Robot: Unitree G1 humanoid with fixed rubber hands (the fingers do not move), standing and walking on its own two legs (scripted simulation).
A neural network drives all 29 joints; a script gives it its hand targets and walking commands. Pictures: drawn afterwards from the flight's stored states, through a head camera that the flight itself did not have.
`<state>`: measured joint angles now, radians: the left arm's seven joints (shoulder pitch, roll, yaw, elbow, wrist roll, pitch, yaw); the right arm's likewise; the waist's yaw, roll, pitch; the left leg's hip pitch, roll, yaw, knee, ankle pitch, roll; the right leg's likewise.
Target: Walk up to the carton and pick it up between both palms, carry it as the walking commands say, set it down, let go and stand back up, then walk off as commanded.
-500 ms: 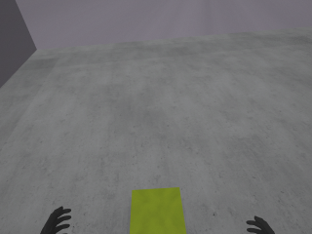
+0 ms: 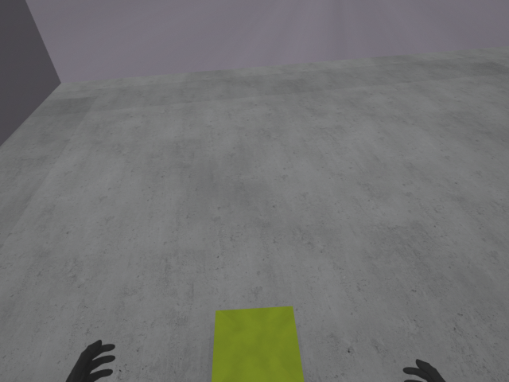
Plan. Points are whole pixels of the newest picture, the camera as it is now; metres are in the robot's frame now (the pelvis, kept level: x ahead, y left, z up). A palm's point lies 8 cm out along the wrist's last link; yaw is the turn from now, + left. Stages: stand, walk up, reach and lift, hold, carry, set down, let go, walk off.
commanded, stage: stand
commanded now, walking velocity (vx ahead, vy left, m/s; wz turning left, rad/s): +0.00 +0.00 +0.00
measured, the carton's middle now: (256, 353) +0.49 +0.02 -0.69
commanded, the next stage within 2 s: walk off in 0.34 s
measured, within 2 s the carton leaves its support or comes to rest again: neither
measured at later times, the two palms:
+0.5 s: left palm out of the picture +0.14 +0.28 -0.04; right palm out of the picture +0.10 -0.27 -0.10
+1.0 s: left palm out of the picture +0.10 +0.24 -0.08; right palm out of the picture +0.15 -0.31 -0.13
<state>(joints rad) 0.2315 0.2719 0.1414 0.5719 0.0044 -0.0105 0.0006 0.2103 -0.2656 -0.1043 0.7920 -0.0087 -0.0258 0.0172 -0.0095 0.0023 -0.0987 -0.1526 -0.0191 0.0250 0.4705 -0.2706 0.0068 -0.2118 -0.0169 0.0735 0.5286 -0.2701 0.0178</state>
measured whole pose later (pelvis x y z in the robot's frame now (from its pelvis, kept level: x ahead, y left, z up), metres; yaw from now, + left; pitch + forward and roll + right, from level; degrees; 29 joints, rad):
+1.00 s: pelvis +0.06 -0.05 +0.00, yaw -1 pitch +2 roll +3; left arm 0.44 0.23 0.14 0.66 0.00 -0.04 0.00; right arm 0.23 -0.26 -0.10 0.82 -0.02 0.01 0.02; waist 0.02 0.03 -0.03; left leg -0.42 0.00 0.03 1.03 -0.46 0.00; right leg -0.23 0.01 0.05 0.59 -0.40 -0.05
